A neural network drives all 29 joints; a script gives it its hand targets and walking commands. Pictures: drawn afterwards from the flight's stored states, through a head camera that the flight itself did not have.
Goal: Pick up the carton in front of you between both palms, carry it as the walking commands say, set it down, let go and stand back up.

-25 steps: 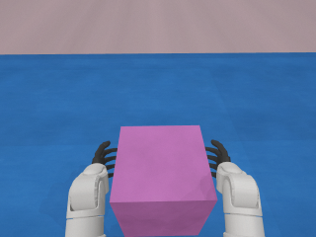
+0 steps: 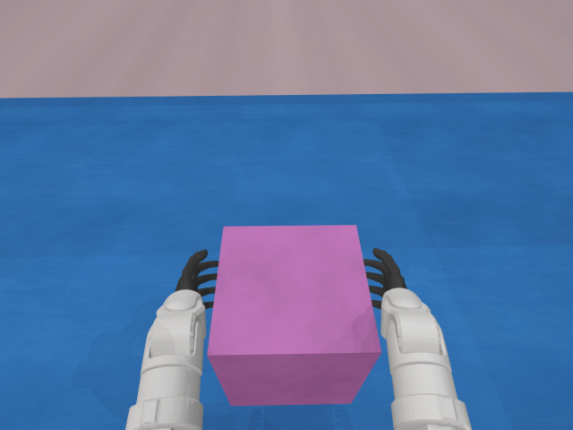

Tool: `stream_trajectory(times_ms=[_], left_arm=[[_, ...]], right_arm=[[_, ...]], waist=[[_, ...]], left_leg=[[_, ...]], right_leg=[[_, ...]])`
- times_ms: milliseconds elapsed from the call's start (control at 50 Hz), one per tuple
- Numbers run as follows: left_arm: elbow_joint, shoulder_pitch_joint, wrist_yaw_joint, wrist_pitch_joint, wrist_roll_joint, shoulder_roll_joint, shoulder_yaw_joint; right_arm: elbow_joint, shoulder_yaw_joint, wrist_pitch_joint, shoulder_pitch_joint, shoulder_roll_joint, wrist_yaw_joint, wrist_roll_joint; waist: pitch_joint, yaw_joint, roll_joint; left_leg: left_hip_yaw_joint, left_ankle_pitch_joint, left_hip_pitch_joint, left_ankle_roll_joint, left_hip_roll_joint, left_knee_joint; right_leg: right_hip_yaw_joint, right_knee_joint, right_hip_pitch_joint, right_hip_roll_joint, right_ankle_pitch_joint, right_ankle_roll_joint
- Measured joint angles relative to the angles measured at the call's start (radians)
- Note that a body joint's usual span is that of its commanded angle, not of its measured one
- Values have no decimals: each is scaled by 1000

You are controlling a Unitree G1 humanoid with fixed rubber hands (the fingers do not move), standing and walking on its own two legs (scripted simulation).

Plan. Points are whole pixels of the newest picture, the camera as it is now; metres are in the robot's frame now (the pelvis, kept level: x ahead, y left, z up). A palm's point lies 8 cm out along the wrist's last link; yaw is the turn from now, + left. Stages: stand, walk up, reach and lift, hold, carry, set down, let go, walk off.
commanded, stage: carry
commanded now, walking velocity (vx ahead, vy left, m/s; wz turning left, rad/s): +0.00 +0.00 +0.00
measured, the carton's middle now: (290, 319) +0.31 +0.00 -0.05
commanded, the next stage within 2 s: hold in 0.80 s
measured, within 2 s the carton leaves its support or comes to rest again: neither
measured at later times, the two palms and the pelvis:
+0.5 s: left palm (180, 312) +0.28 +0.16 +0.04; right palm (391, 309) +0.28 -0.14 +0.04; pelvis -0.01 +0.01 +0.00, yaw +0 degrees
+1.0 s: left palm (158, 329) +0.25 +0.18 +0.04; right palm (373, 309) +0.28 -0.12 +0.04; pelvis -0.02 +0.00 +0.01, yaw +7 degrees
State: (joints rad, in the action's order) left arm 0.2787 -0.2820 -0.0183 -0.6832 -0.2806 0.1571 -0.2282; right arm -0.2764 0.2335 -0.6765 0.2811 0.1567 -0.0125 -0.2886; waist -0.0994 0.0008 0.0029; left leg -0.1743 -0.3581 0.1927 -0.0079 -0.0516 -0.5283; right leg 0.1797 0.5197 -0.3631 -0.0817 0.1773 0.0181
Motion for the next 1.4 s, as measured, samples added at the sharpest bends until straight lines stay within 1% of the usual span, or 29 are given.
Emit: stream_trajectory(times_ms=[140, 280, 800, 820, 840, 900, 960, 980, 1040, 1080, 1140, 1200, 1260, 1300, 1340, 1400], left_arm=[[-70, 30, -8, -32, 28, -7, 30], [-76, 46, -9, -51, 30, -11, 41], [-82, 41, -9, -55, 28, -10, 41], [-78, 37, -6, -48, 27, -8, 39], [-71, 34, -2, -36, 24, -7, 42], [-48, 29, 4, -13, 22, -6, 51], [-36, 29, 5, -5, 23, -7, 45], [-29, 26, 5, -3, 22, -6, 39], [20, -8, 10, 13, 4, 1, 0], [81, -53, 17, 36, -22, 10, -47], [195, -142, 41, 84, -67, 7, -128], [300, -240, 68, 140, -121, -1, -213], [367, -314, 87, 199, -173, -7, -277], [395, -347, 93, 242, -195, -13, -301], [414, -370, 94, 290, -201, -24, -308], [423, -391, 93, 373, -181, -48, -291]], right_arm=[[72, -35, -34, -31, -7, -12, 31], [76, -47, -54, -45, -11, -13, 34], [80, -42, -56, -39, -9, -11, 33], [87, -41, -54, -40, -9, -12, 31], [100, -41, -54, -45, -10, -12, 29], [125, -45, -48, -71, -16, -12, 28], [113, -46, -40, -72, -16, -11, 27], [103, -43, -38, -65, -14, -10, 22], [41, -10, -29, -11, -3, -7, -5], [-17, 40, -16, 44, 11, 1, -31], [-102, 133, 14, 132, 43, 4, -82], [-163, 215, 57, 208, 69, 0, -131], [-203, 274, 115, 261, 83, 1, -165], [-223, 299, 162, 284, 87, 1, -178], [-238, 311, 215, 301, 89, -3, -181], [-243, 308, 308, 314, 92, -18, -164]], waist=[[2, -4, 1], [0, -4, 0], [8, -2, -1], [34, -5, 2], [64, -10, 10], [118, -21, 13], [141, -12, 12], [146, -11, 12], [157, -18, 17], [161, -31, 21], [169, -48, 28], [186, -51, 32], [202, -43, 31], [206, -37, 29], [210, -33, 25], [219, -30, 17]], left_leg=[[0, 6, 17, -4, 3, -7], [-1, 8, 19, -8, 5, -11], [-8, 10, 30, -23, 13, -22], [1, 18, 9, -29, 17, -14], [31, 28, -21, -39, 25, 4], [84, 60, -88, -27, 48, 66], [123, 90, -127, -21, 63, 108], [137, 96, -133, -19, 68, 113], [179, 99, -133, -14, 75, 101], [205, 95, -116, -11, 79, 77], [235, 79, -72, -7, 81, 25], [254, 60, -14, -4, 80, -32], [268, 45, 71, 3, 81, -89], [275, 38, 149, 11, 82, -130], [280, 31, 242, 17, 86, -174], [284, 24, 400, 26, 92, -242]], right_leg=[[-1, -5, -11, -4, -13, -2], [-3, -6, -12, -6, -19, -4], [-11, -13, -16, -16, -37, -17], [-31, -27, 11, -5, -51, -13], [-63, -49, 48, 11, -52, -14], [-163, -112, 135, 40, -63, -33], [-208, -140, 180, 49, -66, -54], [-213, -141, 190, 50, -65, -60], [-221, -127, 203, 59, -51, -55], [-221, -104, 197, 67, -37, -48], [-222, -62, 167, 82, -18, -41], [-224, -12, 116, 97, 1, -32], [-224, 42, 34, 108, 14, -25], [-222, 83, -44, 113, 22, -21], [-221, 127, -137, 116, 28, -19], [-222, 194, -296, 119, 34, -17]])
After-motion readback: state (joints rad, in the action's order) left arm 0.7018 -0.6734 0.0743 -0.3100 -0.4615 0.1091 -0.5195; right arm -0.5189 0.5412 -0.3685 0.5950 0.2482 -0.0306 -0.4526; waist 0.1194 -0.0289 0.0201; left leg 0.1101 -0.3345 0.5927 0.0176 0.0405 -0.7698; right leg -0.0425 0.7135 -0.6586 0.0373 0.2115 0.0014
